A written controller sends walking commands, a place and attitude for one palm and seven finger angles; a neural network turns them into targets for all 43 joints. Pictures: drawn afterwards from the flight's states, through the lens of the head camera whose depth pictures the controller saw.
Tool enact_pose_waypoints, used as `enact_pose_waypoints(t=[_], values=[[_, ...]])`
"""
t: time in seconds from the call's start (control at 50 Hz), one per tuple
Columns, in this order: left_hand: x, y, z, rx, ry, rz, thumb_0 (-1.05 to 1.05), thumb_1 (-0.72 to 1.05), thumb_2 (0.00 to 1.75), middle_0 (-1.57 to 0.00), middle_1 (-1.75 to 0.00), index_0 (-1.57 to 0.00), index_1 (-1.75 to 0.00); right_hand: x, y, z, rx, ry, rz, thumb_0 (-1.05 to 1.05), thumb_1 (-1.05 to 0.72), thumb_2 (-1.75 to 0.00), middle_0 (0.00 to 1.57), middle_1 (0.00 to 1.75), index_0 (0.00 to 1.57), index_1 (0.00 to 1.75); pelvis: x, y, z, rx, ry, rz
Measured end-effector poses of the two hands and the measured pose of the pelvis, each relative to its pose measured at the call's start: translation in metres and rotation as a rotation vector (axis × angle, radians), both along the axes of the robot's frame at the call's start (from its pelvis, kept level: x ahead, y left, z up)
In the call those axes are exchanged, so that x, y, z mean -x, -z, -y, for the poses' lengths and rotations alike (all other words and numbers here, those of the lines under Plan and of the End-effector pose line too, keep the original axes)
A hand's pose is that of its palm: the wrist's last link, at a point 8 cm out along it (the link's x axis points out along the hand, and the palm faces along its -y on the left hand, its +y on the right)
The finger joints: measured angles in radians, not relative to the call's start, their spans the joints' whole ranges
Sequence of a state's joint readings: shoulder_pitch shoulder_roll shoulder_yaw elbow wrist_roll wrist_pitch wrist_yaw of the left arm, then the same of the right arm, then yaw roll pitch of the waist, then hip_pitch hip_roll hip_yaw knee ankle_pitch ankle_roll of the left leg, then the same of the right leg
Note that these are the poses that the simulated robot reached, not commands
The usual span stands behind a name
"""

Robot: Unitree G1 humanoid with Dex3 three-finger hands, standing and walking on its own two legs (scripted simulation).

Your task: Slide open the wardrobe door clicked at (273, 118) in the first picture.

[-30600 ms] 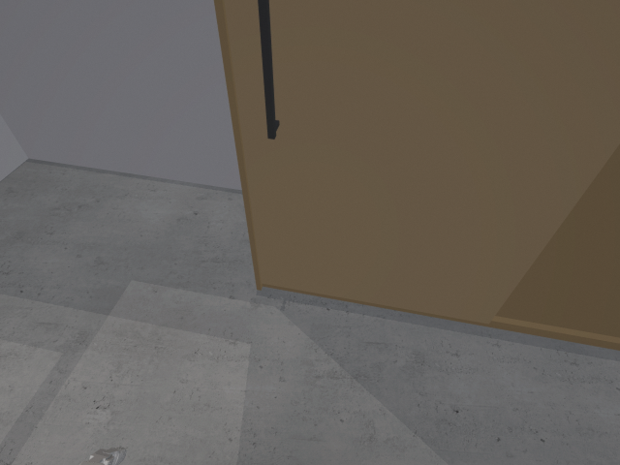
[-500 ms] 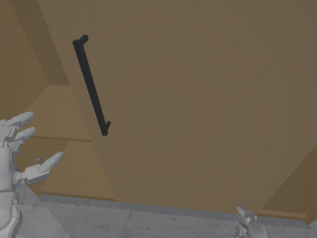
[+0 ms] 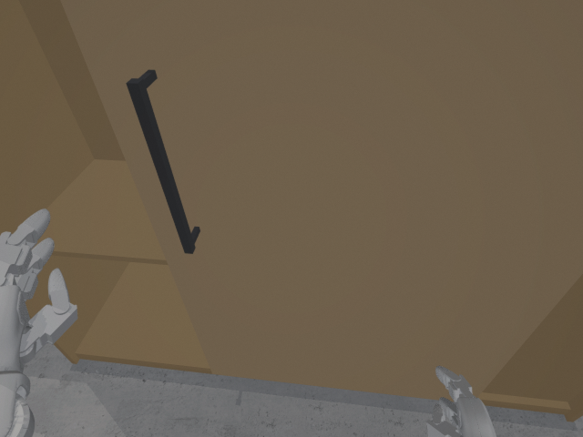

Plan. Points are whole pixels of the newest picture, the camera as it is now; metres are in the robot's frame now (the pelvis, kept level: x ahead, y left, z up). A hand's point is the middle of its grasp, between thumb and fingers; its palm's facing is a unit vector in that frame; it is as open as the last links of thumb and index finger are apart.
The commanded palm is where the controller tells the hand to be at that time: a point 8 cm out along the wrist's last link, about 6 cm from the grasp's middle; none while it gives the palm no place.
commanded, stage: draw the hand back to the body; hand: left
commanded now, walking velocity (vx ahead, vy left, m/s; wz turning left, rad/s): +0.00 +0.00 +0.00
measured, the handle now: (172, 175) +0.46 +0.27 +0.14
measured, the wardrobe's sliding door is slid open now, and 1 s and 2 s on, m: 0.52 0.52 0.52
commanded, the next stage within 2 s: step back with the hand held close in 0.08 s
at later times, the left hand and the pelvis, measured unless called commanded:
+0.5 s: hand (69, 317) +0.18 +0.27 +0.15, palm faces +0.36 -0.82 -0.44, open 7.4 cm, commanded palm +0.12 +0.32 +0.17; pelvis -0.02 +0.02 +0.00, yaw -1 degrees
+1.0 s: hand out of the picture +0.07 +0.31 +0.16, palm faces +0.49 -0.77 -0.41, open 7.4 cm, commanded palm +0.02 +0.34 +0.17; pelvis -0.11 +0.04 -0.01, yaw +3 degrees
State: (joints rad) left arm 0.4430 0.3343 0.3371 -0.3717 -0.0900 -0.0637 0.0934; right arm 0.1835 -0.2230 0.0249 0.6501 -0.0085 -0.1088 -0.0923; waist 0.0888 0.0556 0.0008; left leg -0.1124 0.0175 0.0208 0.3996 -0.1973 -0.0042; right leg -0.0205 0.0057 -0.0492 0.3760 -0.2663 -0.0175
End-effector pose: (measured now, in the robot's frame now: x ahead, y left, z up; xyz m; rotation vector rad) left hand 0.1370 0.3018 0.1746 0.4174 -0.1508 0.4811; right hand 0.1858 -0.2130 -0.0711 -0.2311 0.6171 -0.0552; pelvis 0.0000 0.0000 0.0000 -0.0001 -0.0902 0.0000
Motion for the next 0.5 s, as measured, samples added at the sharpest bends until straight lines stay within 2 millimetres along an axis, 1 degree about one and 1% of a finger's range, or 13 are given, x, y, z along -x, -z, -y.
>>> enact_pose_waypoints(t=[0.14, 0.22, 0.28, 0.4, 0.5], values=[[0.001, -0.001, 0.005, -0.004, 0.016, 0.002, 0.02, 0.89, 0.90, -0.21, -0.30, -0.21, -0.30, 0.006, 0.003, 0.003, 0.000, 0.006, -0.014, 0.01, -0.90, -0.90, 0.20, 0.30, 0.20, 0.30, 0.002, 0.000, 0.002, 0.001, 0.000, 0.005], [0.001, -0.001, 0.004, -0.006, 0.016, 0.001, 0.02, 0.89, 0.90, -0.21, -0.30, -0.21, -0.30, 0.010, 0.004, 0.006, 0.004, 0.015, -0.021, 0.01, -0.90, -0.90, 0.20, 0.30, 0.20, 0.30, 0.003, -0.001, 0.003, 0.002, 0.001, 0.007], [-0.001, -0.004, -0.001, -0.037, 0.015, 0.011, 0.02, 0.89, 0.90, -0.21, -0.30, -0.21, -0.30, 0.013, 0.004, 0.009, 0.012, 0.020, -0.040, 0.01, -0.90, -0.90, 0.20, 0.30, 0.20, 0.30, 0.005, 0.000, 0.002, 0.015, -0.005, -0.022], [-0.007, 0.004, -0.005, -0.063, 0.063, -0.024, 0.02, 0.89, 0.90, -0.21, -0.30, -0.21, -0.30, 0.023, 0.002, 0.014, 0.042, 0.070, -0.082, 0.01, -0.90, -0.90, 0.20, 0.30, 0.20, 0.30, 0.014, 0.001, -0.009, 0.022, 0.005, -0.072], [-0.004, 0.007, -0.011, -0.083, 0.123, -0.056, 0.02, 0.89, 0.90, -0.21, -0.30, -0.21, -0.30, 0.037, -0.003, 0.010, 0.061, 0.118, -0.095, 0.01, -0.90, -0.90, 0.20, 0.30, 0.20, 0.30, 0.023, 0.002, -0.021, 0.020, 0.017, -0.088]])
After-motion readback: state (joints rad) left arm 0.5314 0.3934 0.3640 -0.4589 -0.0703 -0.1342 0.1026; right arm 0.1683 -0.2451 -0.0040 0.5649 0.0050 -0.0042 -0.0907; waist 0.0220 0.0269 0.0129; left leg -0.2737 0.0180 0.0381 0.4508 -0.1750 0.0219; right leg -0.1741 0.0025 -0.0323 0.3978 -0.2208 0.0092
